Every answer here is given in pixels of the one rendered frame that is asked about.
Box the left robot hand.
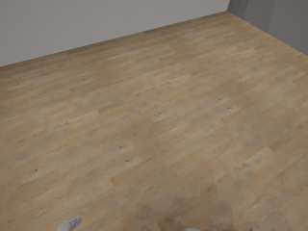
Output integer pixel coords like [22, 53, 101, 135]
[56, 217, 83, 231]

